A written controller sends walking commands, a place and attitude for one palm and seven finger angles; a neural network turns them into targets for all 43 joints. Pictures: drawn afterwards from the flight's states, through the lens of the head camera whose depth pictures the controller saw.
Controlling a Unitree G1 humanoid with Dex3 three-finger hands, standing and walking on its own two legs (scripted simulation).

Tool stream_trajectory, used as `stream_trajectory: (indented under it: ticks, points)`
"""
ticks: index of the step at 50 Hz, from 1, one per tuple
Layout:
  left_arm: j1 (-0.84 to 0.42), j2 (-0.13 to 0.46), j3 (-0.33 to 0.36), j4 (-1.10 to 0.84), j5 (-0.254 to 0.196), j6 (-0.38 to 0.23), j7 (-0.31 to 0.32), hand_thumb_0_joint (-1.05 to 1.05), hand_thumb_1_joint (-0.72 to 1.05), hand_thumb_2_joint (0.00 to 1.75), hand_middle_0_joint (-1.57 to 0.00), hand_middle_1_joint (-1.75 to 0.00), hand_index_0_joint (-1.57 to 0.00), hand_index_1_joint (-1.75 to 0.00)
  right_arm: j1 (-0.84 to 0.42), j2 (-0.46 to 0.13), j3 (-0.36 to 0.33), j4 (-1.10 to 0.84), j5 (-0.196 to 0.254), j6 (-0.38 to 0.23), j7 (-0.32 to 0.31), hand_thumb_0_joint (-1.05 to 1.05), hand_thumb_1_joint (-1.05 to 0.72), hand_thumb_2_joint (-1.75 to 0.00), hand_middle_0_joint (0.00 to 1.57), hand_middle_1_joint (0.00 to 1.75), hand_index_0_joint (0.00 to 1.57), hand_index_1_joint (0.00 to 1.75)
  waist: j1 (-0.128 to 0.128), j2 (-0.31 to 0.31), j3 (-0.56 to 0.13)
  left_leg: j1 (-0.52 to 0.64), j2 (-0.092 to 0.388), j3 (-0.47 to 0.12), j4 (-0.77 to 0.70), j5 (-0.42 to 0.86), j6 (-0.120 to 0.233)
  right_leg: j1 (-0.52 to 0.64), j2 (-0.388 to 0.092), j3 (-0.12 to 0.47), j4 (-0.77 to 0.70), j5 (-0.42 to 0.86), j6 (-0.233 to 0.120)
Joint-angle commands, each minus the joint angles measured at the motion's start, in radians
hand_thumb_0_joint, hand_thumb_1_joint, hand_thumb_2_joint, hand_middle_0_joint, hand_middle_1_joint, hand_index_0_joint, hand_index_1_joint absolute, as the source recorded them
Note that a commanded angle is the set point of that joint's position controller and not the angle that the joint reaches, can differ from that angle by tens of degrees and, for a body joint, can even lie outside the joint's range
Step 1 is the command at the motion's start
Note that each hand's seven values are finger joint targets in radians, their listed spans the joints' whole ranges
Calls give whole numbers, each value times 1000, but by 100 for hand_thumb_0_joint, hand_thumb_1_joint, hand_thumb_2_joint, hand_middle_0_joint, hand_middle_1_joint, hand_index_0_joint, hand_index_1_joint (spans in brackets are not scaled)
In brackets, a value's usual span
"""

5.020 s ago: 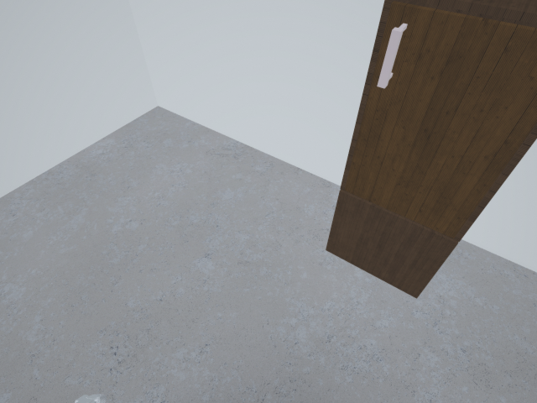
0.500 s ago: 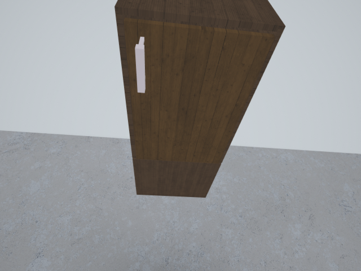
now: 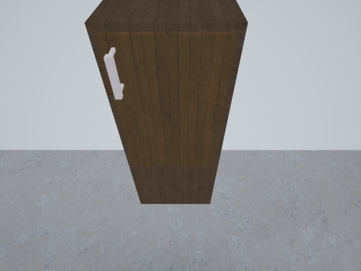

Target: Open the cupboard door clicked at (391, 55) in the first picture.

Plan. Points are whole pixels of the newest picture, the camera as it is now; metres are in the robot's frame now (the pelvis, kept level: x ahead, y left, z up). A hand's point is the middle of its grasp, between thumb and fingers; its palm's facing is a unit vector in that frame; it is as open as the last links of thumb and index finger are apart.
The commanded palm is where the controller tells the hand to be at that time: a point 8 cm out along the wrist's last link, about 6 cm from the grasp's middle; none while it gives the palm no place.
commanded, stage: come to a stop and stand still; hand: left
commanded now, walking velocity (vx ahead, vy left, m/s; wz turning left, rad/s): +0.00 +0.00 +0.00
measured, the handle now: (115, 74) +0.58 +0.21 +0.15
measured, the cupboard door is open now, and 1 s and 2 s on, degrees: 0 0 0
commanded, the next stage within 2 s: look again from close up in 0.14 s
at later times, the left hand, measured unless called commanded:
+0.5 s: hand out of the picture +0.01 +0.19 -0.19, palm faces +0.03 -0.98 -0.19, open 7.3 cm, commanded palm none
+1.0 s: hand (75, 237) +0.20 +0.24 -0.03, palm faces +0.24 -0.96 -0.14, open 7.6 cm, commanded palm +0.13 +0.29 -0.05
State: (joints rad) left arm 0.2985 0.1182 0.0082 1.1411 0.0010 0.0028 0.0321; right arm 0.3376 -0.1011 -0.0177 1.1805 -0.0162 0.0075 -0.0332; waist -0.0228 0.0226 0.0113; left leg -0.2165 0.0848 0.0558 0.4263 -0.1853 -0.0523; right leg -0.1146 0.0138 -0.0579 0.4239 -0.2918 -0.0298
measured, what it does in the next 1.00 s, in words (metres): stands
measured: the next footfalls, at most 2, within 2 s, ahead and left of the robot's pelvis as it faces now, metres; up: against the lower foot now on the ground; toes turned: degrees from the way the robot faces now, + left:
none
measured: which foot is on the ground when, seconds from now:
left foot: down 0.00-1.00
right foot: down 0.00-1.00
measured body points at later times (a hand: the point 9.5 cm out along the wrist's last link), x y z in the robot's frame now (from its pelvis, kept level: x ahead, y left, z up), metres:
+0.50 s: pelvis +0.02 +0.03 -0.01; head +0.03 +0.03 +0.44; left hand +0.01 +0.24 -0.17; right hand +0.05 -0.21 -0.16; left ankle +0.01 +0.14 -0.74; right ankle -0.04 -0.10 -0.74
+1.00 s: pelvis +0.00 +0.04 -0.02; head +0.02 +0.04 +0.43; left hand +0.18 +0.29 -0.02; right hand +0.11 -0.21 -0.13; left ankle +0.02 +0.14 -0.74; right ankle -0.04 -0.09 -0.74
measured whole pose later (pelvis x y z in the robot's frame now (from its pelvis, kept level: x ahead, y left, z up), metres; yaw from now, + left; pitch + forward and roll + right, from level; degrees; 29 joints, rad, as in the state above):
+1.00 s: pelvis +0.00 +0.04 -0.02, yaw +0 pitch +4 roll +0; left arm 0.41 0.19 0.14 0.13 -0.14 -0.16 0.03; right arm 0.29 -0.19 -0.03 0.80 0.01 -0.24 -0.05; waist -0.02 0.00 -0.05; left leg -0.39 -0.01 0.06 0.62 -0.29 0.02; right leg -0.30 -0.06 -0.05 0.63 -0.39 0.02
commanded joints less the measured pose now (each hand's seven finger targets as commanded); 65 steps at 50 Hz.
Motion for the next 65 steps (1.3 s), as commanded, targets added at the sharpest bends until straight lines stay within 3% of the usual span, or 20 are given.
stream_trajectory:
  ticks: [1,11,12,13,16,20,23,27,40,41,42,43,44,45,47,51,53,56,59,65]
  points:
    - [74,83,13,-19,3,-19,10,0,90,90,-20,-30,-20,-30,50,-75,-10,-18,4,-9,-6,0,-90,-90,20,30,20,30,12,-51,82,50,27,-28,-33,109,40,-120,-124,101,-135,134,-5]
    - [118,64,10,3,8,-22,13,0,90,90,-20,-30,-20,-30,6,-81,-10,-27,6,-11,-13,0,-90,-90,20,30,20,30,16,-35,78,85,33,-26,-26,144,43,-107,-124,88,-115,248,2]
    - [194,111,14,16,28,-58,47,0,90,90,-20,-30,-20,-30,-127,-118,-7,-117,14,-33,4,0,-90,-90,20,30,20,30,69,-98,107,-62,16,5,231,52,20,-110,-197,203,-116,757,64]
    - [152,139,16,-36,28,-67,41,0,90,90,-20,-30,-20,-30,-67,-66,-6,-158,8,-19,10,0,-90,-90,20,30,20,30,3,-92,67,-101,-19,-36,248,-167,48,-81,-234,185,-92,689,21]
    - [83,125,17,-79,26,-71,29,0,90,90,-20,-30,-20,-30,-9,-73,-3,-162,4,-25,17,0,-90,-90,20,30,20,30,-14,-102,-18,-18,-30,-15,137,-75,50,-77,-179,137,-33,431,-60]
    - [116,104,12,-87,18,-47,25,0,90,90,-20,-30,-20,-30,-2,-132,0,-157,1,-46,3,0,-90,-90,20,30,20,30,19,96,-33,40,38,-76,89,313,89,-81,-92,75,60,259,-17]
    - [98,110,7,-91,18,-35,19,0,90,90,-20,-30,-20,-30,-35,-146,-2,-176,3,-39,0,0,-90,-90,20,30,20,30,24,-22,24,1,30,-80,64,202,91,-100,-93,78,34,202,-8]
    - [66,135,7,-110,17,-24,14,0,90,90,-20,-30,-20,-30,-50,-163,1,-176,0,-37,2,0,-90,-90,20,30,20,30,27,-4,66,-20,25,-88,14,123,95,-118,-92,77,24,125,0]
    - [9,195,14,-130,16,-18,6,0,90,90,-20,-30,-20,-30,-73,-209,1,-163,0,-46,6,0,-90,-90,20,30,20,30,35,-11,0,24,29,-93,-20,199,104,-69,-106,71,23,153,11]
    - [69,171,2,-108,24,-28,44,0,90,90,-20,-30,-20,-30,-122,-228,-4,-219,14,-40,12,0,-90,-90,20,30,20,30,47,-53,70,-22,48,-71,164,321,73,-135,-150,137,-23,370,21]
    - [-682,515,289,-1660,-133,-235,52,0,88,89,-20,-32,-20,-32,-70,-346,-53,-522,51,-190,-14,0,-90,-90,20,30,20,30,-58,96,-468,254,-55,-83,65,486,69,-89,-49,6,89,499,-14]
    - [-127,411,219,-1400,-62,-195,70,0,85,88,-20,-33,-20,-33,-125,-261,-17,-485,37,-294,-53,0,-90,-90,20,30,20,30,39,255,-461,435,21,-126,23,647,69,-173,-16,-18,200,245,-6]
    - [135,174,91,-1272,-105,-75,85,0,83,87,-21,-34,-21,-34,-142,-215,-19,-470,50,-321,-42,0,-90,-90,20,30,20,30,14,251,-356,295,-12,-112,12,611,24,-220,-18,-45,238,61,9]
    - [116,62,52,-1213,-133,-66,71,0,81,86,-21,-36,-21,-36,-110,-204,-34,-448,59,-322,-36,0,-90,-90,20,30,20,30,-14,118,-181,188,-11,-96,38,534,30,-277,-21,-39,185,43,21]
    - [101,152,181,-1152,-150,-167,25,0,76,84,-21,-39,-21,-39,-140,-259,-73,-502,30,-318,-25,0,-90,-90,20,30,20,30,-8,-44,-46,-36,-43,-92,130,223,43,-341,-13,-67,122,77,21]
    - [336,92,230,-971,-216,-449,-208,0,67,80,-22,-45,-22,-45,-191,-257,-93,-607,17,-296,14,0,-90,-90,20,30,20,30,72,-189,-139,-272,-70,-56,323,139,31,-462,7,-82,347,132,10]
    - [256,158,282,-995,-268,-582,-344,0,62,78,-22,-48,-22,-48,-216,-268,-98,-658,26,-304,27,0,-90,-90,20,30,20,30,74,-127,-206,-362,-82,-46,409,45,33,-518,-4,-45,420,88,5]
    - [158,263,359,-1110,-337,-567,-440,0,55,75,-22,-53,-22,-53,-224,-281,-89,-763,47,-300,19,0,-90,-90,20,30,20,30,85,8,-305,-375,-96,-24,443,-47,54,-505,-15,16,415,-13,7]
    - [-45,307,369,-1266,-375,-516,-412,0,48,72,-23,-57,-23,-57,-204,-277,-66,-806,58,-287,-15,0,-90,-90,20,30,20,30,40,4,-250,-411,-89,-47,439,-221,69,-565,-12,68,339,-276,22]
    - [-201,331,309,-1365,-331,-492,-373,0,34,66,-24,-66,-24,-66,-136,-274,-35,-748,54,-304,-65,0,-90,-90,20,30,20,30,-31,43,-224,-344,-66,-75,455,-145,89,-540,-2,91,297,-150,20]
